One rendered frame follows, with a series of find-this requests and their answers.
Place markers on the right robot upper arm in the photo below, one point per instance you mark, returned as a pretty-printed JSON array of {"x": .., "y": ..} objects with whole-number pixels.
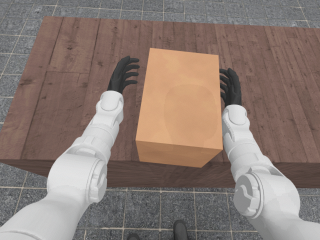
[{"x": 271, "y": 204}]

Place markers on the left robot hand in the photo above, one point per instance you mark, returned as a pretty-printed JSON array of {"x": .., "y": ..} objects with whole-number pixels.
[{"x": 118, "y": 79}]

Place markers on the right robot hand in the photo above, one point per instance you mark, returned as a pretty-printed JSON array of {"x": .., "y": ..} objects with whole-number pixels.
[{"x": 232, "y": 95}]

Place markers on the robot left forearm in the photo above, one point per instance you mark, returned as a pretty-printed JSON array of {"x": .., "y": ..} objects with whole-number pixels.
[{"x": 100, "y": 134}]

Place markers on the left robot upper arm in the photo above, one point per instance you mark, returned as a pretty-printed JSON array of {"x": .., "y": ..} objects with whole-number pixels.
[{"x": 75, "y": 182}]

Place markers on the robot right foot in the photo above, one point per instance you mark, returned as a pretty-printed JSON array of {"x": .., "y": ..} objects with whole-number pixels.
[{"x": 180, "y": 230}]

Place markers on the pedestal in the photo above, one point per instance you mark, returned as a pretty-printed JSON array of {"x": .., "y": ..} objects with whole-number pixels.
[{"x": 71, "y": 64}]

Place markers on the robot right forearm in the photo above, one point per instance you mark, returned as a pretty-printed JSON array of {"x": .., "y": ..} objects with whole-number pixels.
[{"x": 240, "y": 146}]

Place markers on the carton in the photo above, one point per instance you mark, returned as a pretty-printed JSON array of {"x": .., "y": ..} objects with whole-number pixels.
[{"x": 180, "y": 120}]

